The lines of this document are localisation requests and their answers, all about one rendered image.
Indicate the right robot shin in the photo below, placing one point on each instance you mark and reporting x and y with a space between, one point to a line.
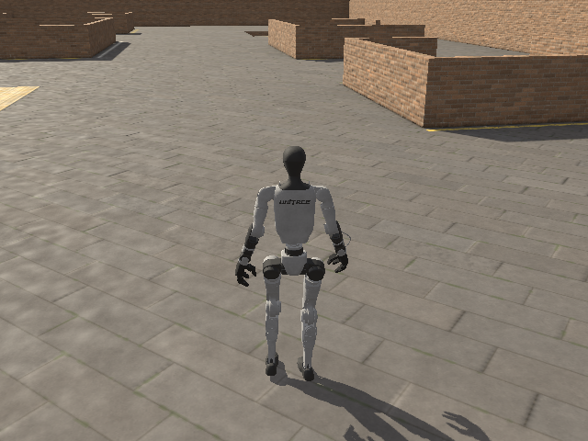
308 337

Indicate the robot right forearm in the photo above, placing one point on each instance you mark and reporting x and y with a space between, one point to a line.
338 242

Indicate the right robot hand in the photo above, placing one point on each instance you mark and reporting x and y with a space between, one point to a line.
335 258

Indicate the robot left forearm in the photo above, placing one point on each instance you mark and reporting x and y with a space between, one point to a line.
248 248

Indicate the right robot foot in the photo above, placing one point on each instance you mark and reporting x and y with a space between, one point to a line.
307 373

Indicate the right robot upper arm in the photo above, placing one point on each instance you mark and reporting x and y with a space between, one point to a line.
323 194

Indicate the left robot hand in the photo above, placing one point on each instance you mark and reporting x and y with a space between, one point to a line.
239 272

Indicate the left robot upper arm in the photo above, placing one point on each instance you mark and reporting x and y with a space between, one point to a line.
264 195

